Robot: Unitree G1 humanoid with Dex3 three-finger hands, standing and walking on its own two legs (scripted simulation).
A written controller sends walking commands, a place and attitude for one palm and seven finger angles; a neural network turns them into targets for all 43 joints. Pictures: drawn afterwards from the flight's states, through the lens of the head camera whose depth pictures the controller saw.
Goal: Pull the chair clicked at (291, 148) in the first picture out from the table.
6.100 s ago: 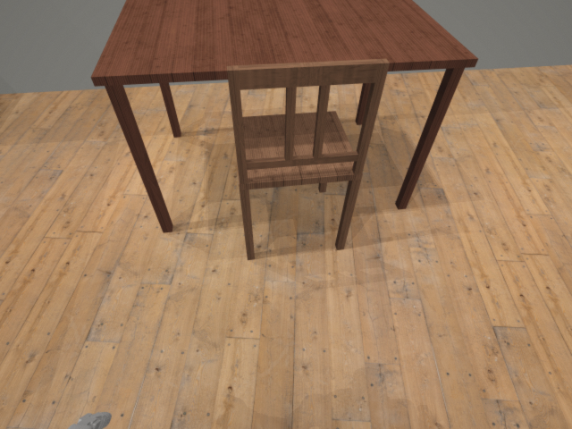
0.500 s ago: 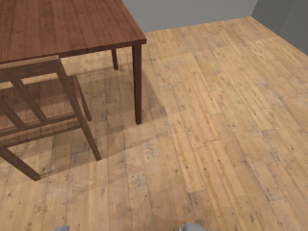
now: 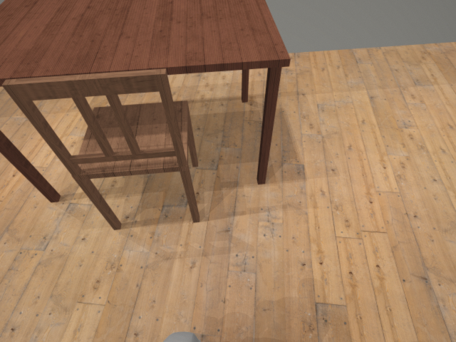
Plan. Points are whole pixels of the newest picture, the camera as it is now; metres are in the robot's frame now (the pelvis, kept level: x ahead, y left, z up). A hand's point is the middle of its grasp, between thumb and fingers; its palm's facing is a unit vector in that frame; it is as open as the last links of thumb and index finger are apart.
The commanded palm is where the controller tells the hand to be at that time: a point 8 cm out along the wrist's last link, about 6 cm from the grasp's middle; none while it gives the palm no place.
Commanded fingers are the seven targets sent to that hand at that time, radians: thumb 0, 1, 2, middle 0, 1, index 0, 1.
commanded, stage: turn to face it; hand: left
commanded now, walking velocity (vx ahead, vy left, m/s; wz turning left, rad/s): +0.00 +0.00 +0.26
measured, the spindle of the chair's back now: (95, 127) +0.70 +0.46 -0.12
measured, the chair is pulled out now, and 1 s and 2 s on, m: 0.00 0.00 0.00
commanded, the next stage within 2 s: take the last steps up to it in 0.02 s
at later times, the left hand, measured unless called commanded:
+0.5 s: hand out of the picture +0.05 +0.24 -0.17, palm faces +0.12 -0.97 -0.19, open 7.4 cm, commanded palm none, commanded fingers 0.00 0.90 0.90 -0.20 -0.30 -0.20 -0.30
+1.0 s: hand out of the picture +0.08 +0.21 -0.17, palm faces +0.24 -0.96 -0.15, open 7.4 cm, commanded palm none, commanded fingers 0.00 0.90 0.90 -0.20 -0.30 -0.20 -0.30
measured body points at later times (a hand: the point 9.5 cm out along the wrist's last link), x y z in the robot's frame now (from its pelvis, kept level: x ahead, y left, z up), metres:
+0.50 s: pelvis +0.02 +0.05 +0.00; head +0.03 +0.06 +0.45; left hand +0.04 +0.29 -0.15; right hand +0.06 -0.18 -0.15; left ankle -0.02 +0.13 -0.74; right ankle +0.06 -0.08 -0.70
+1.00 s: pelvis +0.17 +0.07 +0.00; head +0.18 +0.07 +0.45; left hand +0.07 +0.26 -0.15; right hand +0.26 -0.16 -0.15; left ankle +0.24 +0.21 -0.71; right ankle +0.10 -0.06 -0.74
